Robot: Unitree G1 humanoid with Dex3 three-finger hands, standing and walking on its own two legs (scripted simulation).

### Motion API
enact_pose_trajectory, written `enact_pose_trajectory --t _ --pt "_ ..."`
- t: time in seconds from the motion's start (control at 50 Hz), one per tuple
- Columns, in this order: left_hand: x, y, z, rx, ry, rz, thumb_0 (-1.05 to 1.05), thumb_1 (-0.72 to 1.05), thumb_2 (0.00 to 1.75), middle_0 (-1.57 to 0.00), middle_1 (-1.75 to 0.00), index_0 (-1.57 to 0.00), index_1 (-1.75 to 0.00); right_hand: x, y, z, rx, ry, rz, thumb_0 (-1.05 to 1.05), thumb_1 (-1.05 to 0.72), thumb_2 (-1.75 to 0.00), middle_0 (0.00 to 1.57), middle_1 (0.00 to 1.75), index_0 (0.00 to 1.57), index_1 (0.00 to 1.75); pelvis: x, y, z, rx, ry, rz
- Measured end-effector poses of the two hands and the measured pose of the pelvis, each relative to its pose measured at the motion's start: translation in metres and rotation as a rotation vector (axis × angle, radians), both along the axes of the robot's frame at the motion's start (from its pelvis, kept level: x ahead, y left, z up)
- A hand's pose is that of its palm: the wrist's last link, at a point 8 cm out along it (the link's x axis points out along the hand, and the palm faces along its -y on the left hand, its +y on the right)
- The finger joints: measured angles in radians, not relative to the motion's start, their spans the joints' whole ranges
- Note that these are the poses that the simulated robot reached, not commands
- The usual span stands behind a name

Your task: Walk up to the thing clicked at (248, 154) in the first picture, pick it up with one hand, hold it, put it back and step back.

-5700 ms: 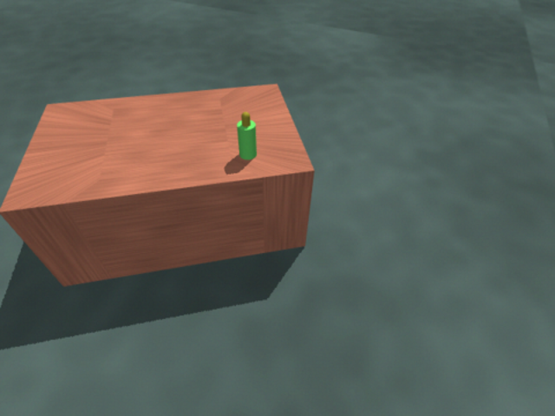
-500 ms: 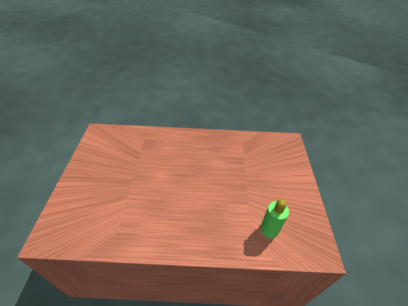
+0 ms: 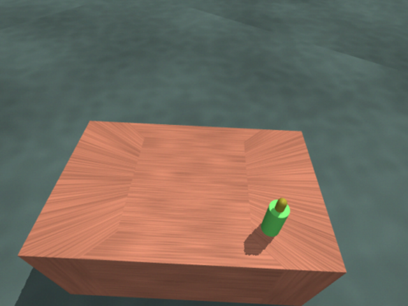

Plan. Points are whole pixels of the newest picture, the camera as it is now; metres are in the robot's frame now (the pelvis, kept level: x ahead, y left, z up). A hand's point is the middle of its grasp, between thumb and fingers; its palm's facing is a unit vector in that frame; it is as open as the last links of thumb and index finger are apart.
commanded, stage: stand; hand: right
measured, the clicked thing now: (276, 215) +0.45 -0.23 -0.24
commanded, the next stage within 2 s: go down in 0.68 s
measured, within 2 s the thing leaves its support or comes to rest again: neither
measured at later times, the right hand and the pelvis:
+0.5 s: hand out of the picture +0.09 -0.25 -0.16, palm faces -0.02 +0.94 -0.34, open 7.4 cm; pelvis +0.01 +0.00 +0.00, yaw +0 degrees
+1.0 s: hand out of the picture +0.14 -0.25 -0.15, palm faces +0.07 +0.95 -0.32, open 10.5 cm; pelvis -0.02 +0.00 -0.02, yaw -1 degrees
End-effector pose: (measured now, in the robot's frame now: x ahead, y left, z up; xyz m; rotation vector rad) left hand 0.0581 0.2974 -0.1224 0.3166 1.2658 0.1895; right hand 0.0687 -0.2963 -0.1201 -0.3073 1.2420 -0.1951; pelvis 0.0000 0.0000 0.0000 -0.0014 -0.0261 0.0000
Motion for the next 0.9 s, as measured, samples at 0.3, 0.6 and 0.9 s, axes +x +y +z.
enact_pose_trajectory --t 0.3,0.6,0.9 --pt "0.010 -0.002 0.000 -0.004 -0.016 -0.005 0.01 0.90 0.89 -0.20 -0.30 -0.21 -0.30 0.008 -0.001 0.001 -0.004 -0.011 0.005 0.01 -0.90 -0.89 0.20 0.30 0.20 0.30 0.004 0.000 0.000 0.000 0.002 0.000" --pt "0.012 -0.001 0.001 -0.001 -0.020 -0.007 0.01 0.90 0.89 -0.20 -0.30 -0.21 -0.30 0.011 0.000 0.002 -0.005 -0.021 0.003 0.01 -0.90 -0.89 0.20 0.30 0.20 0.30 0.006 0.000 0.000 0.000 -0.002 -0.003" --pt "0.046 -0.010 0.002 -0.023 -0.215 0.018 0.01 0.80 0.79 -0.13 -0.21 -0.14 -0.21 0.037 0.008 0.004 0.009 -0.142 -0.011 0.01 -0.80 -0.79 0.13 0.22 0.14 0.22 -0.007 -0.002 -0.007 0.001 0.043 -0.013"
